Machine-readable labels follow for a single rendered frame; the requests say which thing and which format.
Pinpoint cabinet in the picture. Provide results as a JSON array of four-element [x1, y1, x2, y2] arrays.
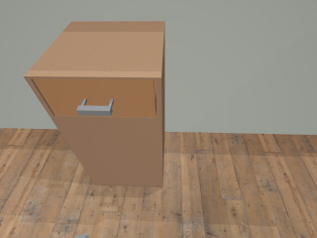
[[24, 21, 165, 187]]

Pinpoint handle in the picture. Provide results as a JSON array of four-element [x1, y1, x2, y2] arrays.
[[76, 98, 114, 116]]

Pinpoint drawer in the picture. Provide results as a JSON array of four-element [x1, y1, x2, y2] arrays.
[[33, 78, 157, 118]]

